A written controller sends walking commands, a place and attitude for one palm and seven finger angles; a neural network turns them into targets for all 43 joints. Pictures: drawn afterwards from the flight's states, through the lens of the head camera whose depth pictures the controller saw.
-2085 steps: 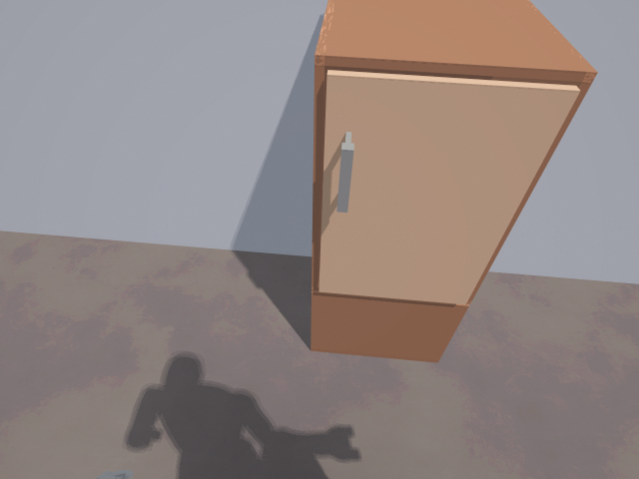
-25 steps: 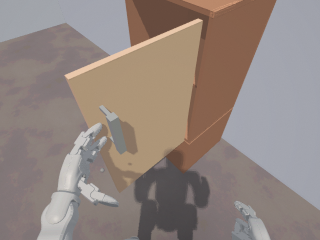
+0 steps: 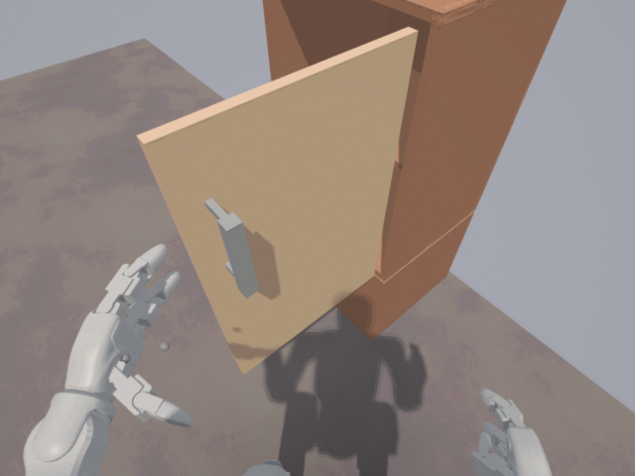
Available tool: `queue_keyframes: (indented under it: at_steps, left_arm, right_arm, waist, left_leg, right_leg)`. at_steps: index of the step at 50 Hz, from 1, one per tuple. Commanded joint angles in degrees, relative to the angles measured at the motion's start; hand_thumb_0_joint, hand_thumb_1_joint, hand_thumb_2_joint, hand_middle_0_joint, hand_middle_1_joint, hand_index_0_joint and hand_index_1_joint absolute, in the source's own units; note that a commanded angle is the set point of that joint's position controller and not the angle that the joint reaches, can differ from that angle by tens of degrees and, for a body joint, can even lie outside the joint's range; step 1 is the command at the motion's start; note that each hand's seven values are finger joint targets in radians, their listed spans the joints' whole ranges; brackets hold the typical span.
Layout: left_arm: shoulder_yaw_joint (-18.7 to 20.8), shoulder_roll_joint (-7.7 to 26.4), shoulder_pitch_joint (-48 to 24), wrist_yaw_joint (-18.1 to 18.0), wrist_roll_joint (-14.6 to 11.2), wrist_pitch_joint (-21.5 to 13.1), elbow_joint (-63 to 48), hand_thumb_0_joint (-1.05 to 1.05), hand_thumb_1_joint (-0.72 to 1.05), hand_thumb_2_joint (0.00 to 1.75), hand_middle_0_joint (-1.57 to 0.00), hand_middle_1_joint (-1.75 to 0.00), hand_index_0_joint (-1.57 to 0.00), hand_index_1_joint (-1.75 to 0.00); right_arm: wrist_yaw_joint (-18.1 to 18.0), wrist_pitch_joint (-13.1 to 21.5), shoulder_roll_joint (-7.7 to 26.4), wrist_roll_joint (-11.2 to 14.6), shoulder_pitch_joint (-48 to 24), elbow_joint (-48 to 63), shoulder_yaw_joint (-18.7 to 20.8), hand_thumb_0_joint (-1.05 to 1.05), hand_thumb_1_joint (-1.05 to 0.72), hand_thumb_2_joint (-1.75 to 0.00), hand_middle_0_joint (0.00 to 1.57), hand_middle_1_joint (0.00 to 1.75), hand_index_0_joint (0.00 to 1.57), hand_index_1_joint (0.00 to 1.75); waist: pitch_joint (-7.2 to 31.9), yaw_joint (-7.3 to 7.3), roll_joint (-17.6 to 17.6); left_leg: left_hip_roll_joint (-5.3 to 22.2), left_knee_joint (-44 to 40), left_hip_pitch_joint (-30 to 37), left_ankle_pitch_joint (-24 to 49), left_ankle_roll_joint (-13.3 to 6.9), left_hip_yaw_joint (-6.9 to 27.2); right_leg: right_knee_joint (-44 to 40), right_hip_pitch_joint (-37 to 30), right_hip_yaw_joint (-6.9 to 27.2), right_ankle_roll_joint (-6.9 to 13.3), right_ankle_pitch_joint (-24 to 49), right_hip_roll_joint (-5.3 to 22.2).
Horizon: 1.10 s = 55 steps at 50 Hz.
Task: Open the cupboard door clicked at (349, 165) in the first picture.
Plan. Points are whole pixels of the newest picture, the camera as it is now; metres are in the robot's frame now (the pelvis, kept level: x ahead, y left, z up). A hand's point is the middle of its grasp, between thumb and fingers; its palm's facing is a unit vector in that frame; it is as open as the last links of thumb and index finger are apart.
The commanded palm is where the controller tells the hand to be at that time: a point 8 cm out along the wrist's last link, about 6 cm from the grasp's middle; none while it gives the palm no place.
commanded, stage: draw the hand back to the body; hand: left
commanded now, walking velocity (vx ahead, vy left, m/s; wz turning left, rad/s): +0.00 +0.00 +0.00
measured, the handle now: (231, 249) +0.37 +0.14 +0.09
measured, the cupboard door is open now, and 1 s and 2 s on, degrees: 90 90 90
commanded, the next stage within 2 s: step back with the hand held close in 1.46 s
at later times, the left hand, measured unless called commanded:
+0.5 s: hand (84, 343) +0.22 +0.24 +0.14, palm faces +0.17 -0.96 -0.22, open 15.6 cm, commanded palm +0.18 +0.29 +0.15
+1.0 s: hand (22, 294) +0.24 +0.28 +0.19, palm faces +0.39 -0.83 -0.39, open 10.1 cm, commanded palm +0.19 +0.32 +0.21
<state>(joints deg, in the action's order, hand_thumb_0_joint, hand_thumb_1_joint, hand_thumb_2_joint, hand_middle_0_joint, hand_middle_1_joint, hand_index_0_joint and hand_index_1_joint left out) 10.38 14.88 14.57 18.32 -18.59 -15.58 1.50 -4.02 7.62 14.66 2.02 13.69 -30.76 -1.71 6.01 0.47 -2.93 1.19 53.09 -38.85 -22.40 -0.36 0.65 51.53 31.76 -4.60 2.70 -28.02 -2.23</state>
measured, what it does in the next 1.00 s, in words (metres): rises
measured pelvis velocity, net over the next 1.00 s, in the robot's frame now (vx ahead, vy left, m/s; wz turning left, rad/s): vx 0.03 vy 0.03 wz -0.03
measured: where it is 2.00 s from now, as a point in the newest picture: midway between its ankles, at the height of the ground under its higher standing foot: outside the picture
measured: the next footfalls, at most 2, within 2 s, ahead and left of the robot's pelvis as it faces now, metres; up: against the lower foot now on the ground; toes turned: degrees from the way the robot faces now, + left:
none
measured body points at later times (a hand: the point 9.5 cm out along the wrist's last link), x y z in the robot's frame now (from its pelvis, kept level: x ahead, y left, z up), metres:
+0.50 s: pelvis +0.00 +0.02 +0.03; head +0.00 +0.02 +0.48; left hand +0.20 +0.29 +0.15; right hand +0.19 -0.20 -0.04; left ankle +0.04 +0.11 -0.69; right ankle -0.02 -0.09 -0.69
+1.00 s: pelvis +0.03 +0.03 +0.05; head +0.02 +0.01 +0.50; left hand +0.21 +0.32 +0.21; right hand +0.21 -0.19 -0.03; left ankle +0.04 +0.11 -0.69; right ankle -0.02 -0.09 -0.69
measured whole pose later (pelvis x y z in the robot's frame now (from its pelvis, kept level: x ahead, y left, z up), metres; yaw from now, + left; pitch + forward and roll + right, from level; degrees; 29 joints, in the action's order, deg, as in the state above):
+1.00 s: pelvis +0.03 +0.03 +0.05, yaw -1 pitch -3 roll +0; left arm 16.3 19.7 25.5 -6.9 -3.2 -2.8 -19.8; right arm -4.3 5.3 12.9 0.0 11.5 -35.5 -2.8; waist 0.0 3.3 -2.8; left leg -1.3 25.0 -9.2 -13.0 -2.5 -2.7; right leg 22.3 2.7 -0.9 0.2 -16.7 -0.2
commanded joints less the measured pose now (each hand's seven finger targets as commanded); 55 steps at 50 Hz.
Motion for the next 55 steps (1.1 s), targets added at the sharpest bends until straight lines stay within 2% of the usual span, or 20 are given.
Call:
queue_keyframes:
  at_steps: [1, 4, 7, 8, 10, 13, 19, 20, 21, 22, 23, 25, 29, 30, 34, 41, 42, 49, 50, 55]
  left_arm:
    - [9.07, 11.1, 0.47, -3.23, -1.17, -2.66, -16.67, 0.0, -0.5, 0.3, -0.15, -0.3, -0.15, -0.3]
    - [8.16, 9.93, 0.18, -3.59, -1.36, -0.7, -16.83, 0.0, -0.5, 0.3, -0.15, -0.3, -0.15, -0.3]
    - [7.28, 9.55, 0.51, -2.72, -1.94, 1.26, -17.11, 0.0, -0.5, 0.3, -0.15, -0.3, -0.15, -0.3]
    - [7.6, 9.89, 0.39, -2.36, -2.11, 1.63, -18.0, 0.0, -0.5, 0.3, -0.15, -0.3, -0.15, -0.3]
    - [7.11, 9.94, 0.01, -1.64, -2.48, 2.35, -19.34, 0.0, -0.5, 0.3, -0.15, -0.3, -0.15, -0.3]
    - [7.81, 11.42, -3.59, -1.28, -2.4, 2.47, -22.9, 0.0, -0.5, 0.3, -0.15, -0.3, -0.15, -0.3]
    - [9.48, 11.78, 0.42, -1.39, -2.51, 3.82, -25.48, 0.0, -0.32, 0.37, -0.16, -0.3, -0.16, -0.3]
    - [11.21, 18.49, 0.15, -10.75, 6.7, 4.95, -28.02, 0.0, -0.29, 0.39, -0.16, -0.3, -0.16, -0.3]
    - [6.74, 11.78, 2.4, -14.83, 7.73, 6.05, -29.28, 0.0, -0.26, 0.4, -0.16, -0.3, -0.16, -0.3]
    - [5.07, 9.27, 6.72, -16.87, 8.27, 7.29, -27.82, 0.0, -0.22, 0.42, -0.16, -0.3, -0.16, -0.3]
    - [4.5, 9.26, 7.03, -18.63, 9.85, 7.81, -29.6, 0.0, -0.18, 0.43, -0.16, -0.3, -0.16, -0.3]
    - [6.15, 11.23, 8.57, -21.55, 11.59, 8.57, -30.04, 0.0, -0.12, 0.47, -0.16, -0.3, -0.16, -0.3]
    - [6.71, 12.71, 4.29, -24.88, 14.08, 8.64, -33.16, 0.0, 0.02, 0.52, -0.17, -0.3, -0.17, -0.3]
    - [7.78, 13.89, 3.72, -25.51, 14.39, 8.71, -33.12, 0.0, 0.06, 0.54, -0.17, -0.3, -0.17, -0.3]
    - [7.21, 12.39, 3.95, -26.53, 15.42, 8.72, -33.72, 0.0, 0.2, 0.6, -0.18, -0.3, -0.18, -0.3]
    - [9.15, 12.29, 7.67, -26.45, 15.35, 9.1, -31.78, 0.0, 0.44, 0.7, -0.18, -0.3, -0.18, -0.3]
    - [10.18, 13.21, 6.48, -26.45, 15.45, 8.92, -32.66, 0.0, 0.48, 0.72, -0.19, -0.3, -0.19, -0.3]
    - [14.58, 15.78, 5.8, -26.25, 15.16, 8.52, -34.25, 0.0, 0.73, 0.82, -0.19, -0.3, -0.19, -0.3]
    - [15.49, 16.71, 5.71, -26.35, 15.11, 8.43, -34.47, 0.0, 0.76, 0.84, -0.19, -0.3, -0.19, -0.3]
    - [15.19, 15.58, 5.49, -26.12, 14.89, 8.4, -33.46, 0.0, 0.9, 0.9, -0.2, -0.3, -0.2, -0.3]
  right_arm:
    - [-0.24, 3.16, 5.39, 0.36, -4.08, 10.48, 2.39, 0.0, -0.9, -0.9, 0.2, 0.3, 0.2, 0.3]
    - [-0.29, 3.02, 5.6, 0.72, -4.25, 10.62, 2.18, 0.0, -0.9, -0.9, 0.2, 0.3, 0.2, 0.3]
    - [-0.53, 3.36, 6.08, 0.94, -4.23, 10.92, 1.94, 0.0, -0.9, -0.9, 0.2, 0.3, 0.2, 0.3]
    - [-0.68, 3.65, 6.26, 0.97, -4.17, 10.94, 1.96, 0.0, -0.9, -0.9, 0.2, 0.3, 0.2, 0.3]
    - [-0.96, 4.27, 6.41, 0.99, -4.28, 10.83, 1.81, 0.0, -0.9, -0.9, 0.2, 0.3, 0.2, 0.3]
    - [-1.43, 5.49, 6.48, 1.0, -4.03, 10.33, 1.5, 0.0, -0.9, -0.9, 0.2, 0.3, 0.2, 0.3]
    - [-1.26, 7.28, 6.02, 1.28, -4.63, 9.54, 1.1, 0.0, -0.9, -0.9, 0.2, 0.3, 0.2, 0.3]
    - [-2.05, 6.09, 5.66, 0.08, -6.05, 8.75, 1.55, 0.0, -0.9, -0.9, 0.2, 0.3, 0.2, 0.3]
    - [-2.34, 5.45, 4.6, -0.38, -6.85, 9.03, 0.75, 0.0, -0.9, -0.9, 0.2, 0.3, 0.2, 0.3]
    - [-2.42, 4.99, 4.42, -0.19, -6.04, 9.02, 0.86, 0.0, -0.9, -0.9, 0.2, 0.3, 0.2, 0.3]
    - [-2.25, 4.36, 4.62, -0.27, -6.13, 8.64, 0.76, 0.0, -0.9, -0.9, 0.2, 0.3, 0.2, 0.3]
    - [-2.25, 3.32, 4.85, -0.53, -6.62, 7.87, 0.87, 0.0, -0.9, -0.9, 0.2, 0.3, 0.2, 0.3]
    - [-2.69, 2.45, 4.78, -1.06, -7.6, 7.18, 0.8, 0.0, -0.9, -0.9, 0.2, 0.3, 0.2, 0.3]
    - [-2.81, 2.4, 4.92, -1.15, -7.86, 6.76, 0.83, 0.0, -0.9, -0.9, 0.2, 0.3, 0.2, 0.3]
    - [-2.67, 2.37, 4.45, -1.3, -8.22, 5.82, 0.74, 0.0, -0.9, -0.9, 0.2, 0.3, 0.2, 0.3]
    - [-1.46, 1.63, 4.85, -1.75, -8.75, 4.74, 1.23, 0.0, -0.9, -0.9, 0.2, 0.3, 0.2, 0.3]
    - [-1.35, 1.41, 4.95, -1.78, -8.75, 4.67, 1.39, 0.0, -0.9, -0.9, 0.2, 0.3, 0.2, 0.3]
    - [-0.89, 0.48, 4.54, -1.91, -9.22, 4.25, 1.85, 0.0, -0.9, -0.9, 0.2, 0.3, 0.2, 0.3]
    - [-0.83, 0.52, 4.73, -1.96, -9.28, 4.13, 1.93, 0.0, -0.9, -0.9, 0.2, 0.3, 0.2, 0.3]
    - [-0.69, 0.33, 4.58, -1.86, -9.55, 3.58, 2.24, 0.0, -0.9, -0.9, 0.2, 0.3, 0.2, 0.3]
  waist:
    - [11.92, 2.12, 0.1]
    - [8.09, 1.15, -0.62]
    - [5.39, 0.44, 1.38]
    - [5.79, 0.59, 0.37]
    - [5.27, -0.01, 1.77]
    - [6.12, -0.14, -0.67]
    - [6.18, 1.2, -3.68]
    - [5.55, 3.47, -1.43]
    - [1.58, 1.99, -1.73]
    - [-0.16, 1.61, -0.18]
    - [-0.34, 1.65, -2.24]
    - [-0.47, 1.9, -0.87]
    - [0.16, 1.41, -1.51]
    - [-0.15, 1.56, -0.37]
    - [-0.42, 1.72, -3.77]
    - [-2.22, 2.62, 0.36]
    - [-1.28, 2.67, 0.49]
    - [-0.65, 3.26, -2.4]
    - [-0.23, 3.4, -1.39]
    - [-2.12, 2.94, -2.13]
  left_leg:
    - [-1.49, -8.63, 12.55, 12.15, -1.2, 1.22]
    - [-1.3, -10.02, 12.8, 9.4, -0.97, 1.27]
    - [-1.15, -10.93, 12.52, 7.13, -1.11, 1.65]
    - [-1.18, -11.25, 13.22, 7.26, -1.07, 1.76]
    - [-1.07, -11.28, 13.95, 7.54, -1.35, 1.96]
    - [-1.03, -12.66, 16.42, 7.22, -1.24, 2.77]
    - [-0.95, -14.85, 19.75, 9.7, -0.8, 3.29]
    - [-0.95, -16.81, 20.06, 7.82, -1.28, 2.63]
    - [-0.93, -18.48, 20.44, 6.34, -1.1, 2.51]
    - [-0.58, -19.18, 20.63, 5.14, -0.94, 2.69]
    - [-0.38, -20.11, 21.67, 5.13, -0.94, 2.69]
    - [-0.02, -22.0, 22.86, 5.98, -1.06, 2.55]
    - [0.2, -25.44, 27.15, 6.91, -0.97, 2.38]
    - [0.23, -25.94, 27.54, 7.67, -1.05, 2.34]
    - [0.62, -29.02, 31.83, 10.98, -0.56, 2.72]
    - [1.11, -31.53, 34.03, 19.7, -0.23, 1.71]
    - [1.05, -31.61, 34.75, 20.72, -0.22, 1.47]
    - [0.89, -31.78, 36.9, 25.27, -0.32, 0.18]
    - [0.76, -31.58, 36.77, 25.85, -0.41, 0.09]
    - [0.55, -31.43, 37.19, 25.22, -0.7, -0.88]
  right_leg:
    - [-10.0, -4.81, 3.67, -2.07, 19.15, 0.41]
    - [-11.5, -2.99, 2.85, -2.17, 15.9, 0.07]
    - [-13.53, -2.53, 3.09, -2.38, 12.92, 0.07]
    - [-13.66, -2.84, 2.95, -2.21, 12.87, 0.03]
    - [-14.6, -3.17, 3.14, -2.36, 13.08, -0.09]
    - [-14.84, -2.97, 2.29, -2.04, 12.26, -0.17]
    - [-15.27, -5.42, 1.02, -1.49, 14.69, -0.32]
    - [-20.19, -6.23, 4.56, -0.81, 12.85, 0.97]
    - [-21.55, -5.72, 4.19, -0.98, 11.4, 1.54]
    - [-21.78, -5.63, 3.75, -1.23, 10.55, 1.67]
    - [-22.19, -6.86, 3.62, -1.14, 10.81, 1.71]
    - [-23.93, -9.73, 3.57, -1.07, 11.58, 1.63]
    - [-26.06, -13.22, 3.22, -1.2, 12.35, 1.92]
    - [-27.07, -14.42, 3.27, -1.12, 12.8, 1.86]
    - [-28.12, -16.86, 2.86, -1.04, 15.32, 1.77]
    - [-30.51, -21.84, 2.66, -1.21, 20.83, 1.66]
    - [-30.79, -22.55, 2.72, -1.19, 21.75, 1.6]
    - [-32.18, -24.79, 3.1, -1.38, 25.61, 1.73]
    - [-32.51, -25.79, 3.16, -1.28, 26.7, 1.72]
    - [-33.49, -24.85, 3.29, -1.54, 27.17, 1.83]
